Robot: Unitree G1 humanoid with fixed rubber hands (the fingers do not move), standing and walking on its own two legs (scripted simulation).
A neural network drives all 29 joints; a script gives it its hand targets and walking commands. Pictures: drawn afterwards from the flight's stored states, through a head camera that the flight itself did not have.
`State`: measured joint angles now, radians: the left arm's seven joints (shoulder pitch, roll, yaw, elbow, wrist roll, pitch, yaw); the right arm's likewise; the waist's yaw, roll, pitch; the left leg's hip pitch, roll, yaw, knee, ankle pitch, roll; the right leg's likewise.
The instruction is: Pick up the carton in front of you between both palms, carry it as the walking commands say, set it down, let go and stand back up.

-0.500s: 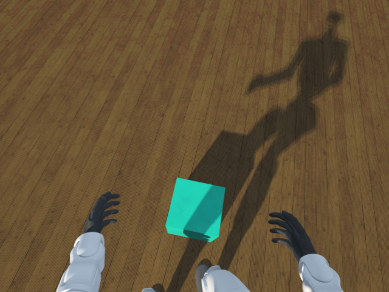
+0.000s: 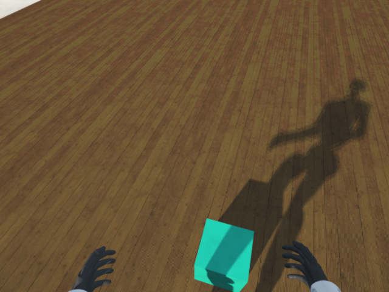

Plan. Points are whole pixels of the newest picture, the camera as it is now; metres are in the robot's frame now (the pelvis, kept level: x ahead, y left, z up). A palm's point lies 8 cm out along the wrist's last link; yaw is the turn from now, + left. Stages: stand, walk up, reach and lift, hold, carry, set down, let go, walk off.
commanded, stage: let go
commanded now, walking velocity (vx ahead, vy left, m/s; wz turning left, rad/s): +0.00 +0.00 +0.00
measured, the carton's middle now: (222, 256) +0.37 -0.11 -0.65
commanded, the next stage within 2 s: stand in 0.22 s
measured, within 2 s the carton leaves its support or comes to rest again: neither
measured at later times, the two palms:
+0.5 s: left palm out of the picture +0.12 +0.26 -0.08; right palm out of the picture +0.14 -0.31 -0.10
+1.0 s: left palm out of the picture +0.11 +0.26 -0.09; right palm out of the picture +0.13 -0.33 -0.10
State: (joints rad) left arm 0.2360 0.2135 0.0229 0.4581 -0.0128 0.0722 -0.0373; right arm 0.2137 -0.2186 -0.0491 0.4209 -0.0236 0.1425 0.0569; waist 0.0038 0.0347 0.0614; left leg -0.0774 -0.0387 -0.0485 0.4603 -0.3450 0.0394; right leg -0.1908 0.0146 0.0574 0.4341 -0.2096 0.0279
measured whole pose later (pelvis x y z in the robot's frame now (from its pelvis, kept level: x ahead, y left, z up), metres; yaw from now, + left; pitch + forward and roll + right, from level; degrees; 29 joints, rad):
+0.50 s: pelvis +0.00 -0.04 -0.01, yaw +2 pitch +0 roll +0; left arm 0.20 0.32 0.06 0.73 0.05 0.01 0.01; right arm 0.23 -0.34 -0.04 0.65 -0.05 0.02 -0.02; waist 0.01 0.06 0.01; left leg -0.14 -0.01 -0.08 0.52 -0.37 -0.01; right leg -0.27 0.04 0.01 0.54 -0.27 -0.02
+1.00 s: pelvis +0.01 -0.05 +0.00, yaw +3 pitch -1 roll +0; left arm 0.14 0.33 0.05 0.90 0.03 0.00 0.01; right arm 0.20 -0.38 0.00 0.82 -0.03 0.00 -0.03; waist 0.01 0.05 0.02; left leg -0.07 0.00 -0.10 0.44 -0.34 -0.02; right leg -0.20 0.04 -0.01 0.47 -0.25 -0.03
